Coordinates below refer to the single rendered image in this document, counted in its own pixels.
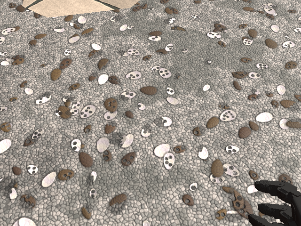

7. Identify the right robot hand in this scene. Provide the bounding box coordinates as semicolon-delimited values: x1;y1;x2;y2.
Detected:
247;180;301;226

